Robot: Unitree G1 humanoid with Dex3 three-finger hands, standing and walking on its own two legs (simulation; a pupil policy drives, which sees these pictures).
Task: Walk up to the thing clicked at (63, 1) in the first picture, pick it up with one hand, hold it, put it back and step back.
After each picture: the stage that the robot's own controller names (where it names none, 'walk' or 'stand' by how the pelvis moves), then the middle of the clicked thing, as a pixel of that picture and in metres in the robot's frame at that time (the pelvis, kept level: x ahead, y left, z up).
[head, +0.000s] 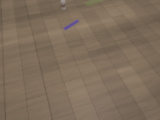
stand; (63, 4) +2.06 +0.19 -0.72
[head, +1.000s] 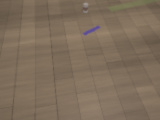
walk; (85, 7) +1.92 +0.01 -0.70
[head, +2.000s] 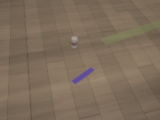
walk; (74, 42) +1.26 +0.04 -0.69
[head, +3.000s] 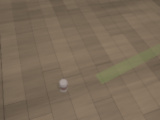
walk; (63, 85) +0.73 +0.09 -0.71
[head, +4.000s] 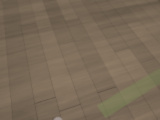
walk; out of the picture +0.39 +0.16 -0.70
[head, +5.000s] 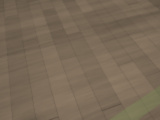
stand; out of the picture +0.28 +0.17 -0.72
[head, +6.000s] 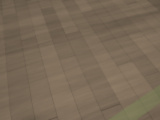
stand; out of the picture +0.27 +0.16 -0.73
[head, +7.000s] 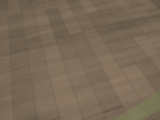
stand; out of the picture +0.27 +0.15 -0.73
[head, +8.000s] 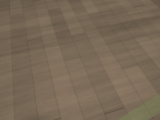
stand; out of the picture +0.27 +0.15 -0.73
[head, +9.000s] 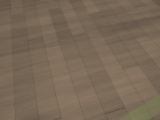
go down; out of the picture +0.27 +0.15 -0.73
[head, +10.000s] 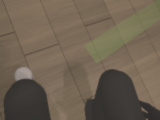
go down; (24, 77) +0.36 +0.18 -0.31
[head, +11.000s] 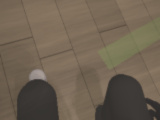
approach; (38, 79) +0.36 +0.17 -0.31
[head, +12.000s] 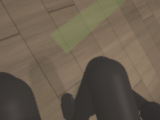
close in; out of the picture +0.35 +0.22 -0.22
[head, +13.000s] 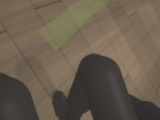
close; out of the picture +0.36 +0.22 -0.22
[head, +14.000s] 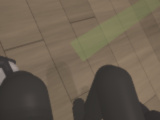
lift; (3, 77) +0.32 +0.22 -0.15
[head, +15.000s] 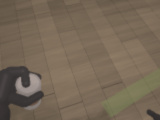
lift; (29, 92) +0.31 +0.17 +0.01
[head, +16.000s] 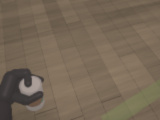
hold; (33, 94) +0.31 +0.17 -0.01
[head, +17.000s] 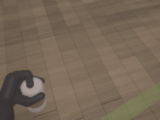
hold; (34, 95) +0.31 +0.17 -0.01
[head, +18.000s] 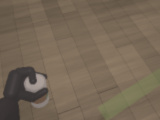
crouch; (37, 91) +0.33 +0.16 -0.04
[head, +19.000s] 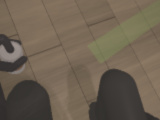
lower; (13, 59) +0.41 +0.19 -0.12
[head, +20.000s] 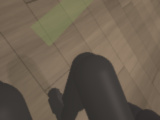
lower; out of the picture +0.40 +0.24 -0.23
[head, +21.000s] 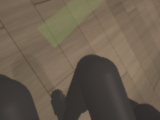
lower; out of the picture +0.39 +0.24 -0.23
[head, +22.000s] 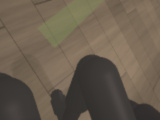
lower; out of the picture +0.38 +0.24 -0.23
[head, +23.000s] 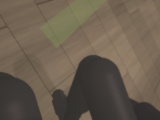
lower; out of the picture +0.38 +0.24 -0.23
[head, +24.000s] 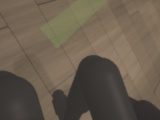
open; out of the picture +0.36 +0.23 -0.23
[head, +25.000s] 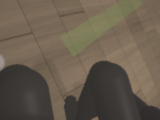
stand; out of the picture +0.36 +0.22 -0.23
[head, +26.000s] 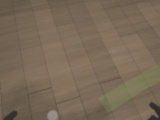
stand; (53, 117) +0.33 +0.16 -0.59
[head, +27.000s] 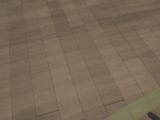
stand; out of the picture +0.31 +0.16 -0.67
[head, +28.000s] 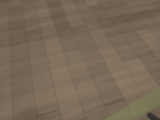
stand; out of the picture +0.32 +0.16 -0.67
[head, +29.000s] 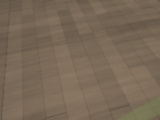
stand; out of the picture +0.34 +0.15 -0.72
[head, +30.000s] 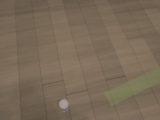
walk; (64, 105) +0.41 +0.10 -0.70
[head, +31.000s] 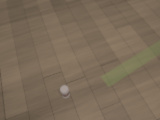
walk; (65, 91) +0.58 +0.17 -0.70
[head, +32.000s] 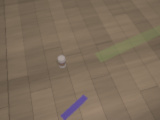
walk; (61, 61) +0.88 +0.16 -0.70
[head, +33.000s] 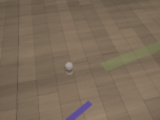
stand; (69, 68) +0.94 +0.11 -0.72
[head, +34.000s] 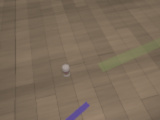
stand; (66, 70) +0.94 +0.14 -0.73
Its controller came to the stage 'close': yes
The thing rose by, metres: 0.70
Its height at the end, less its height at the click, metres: +0.00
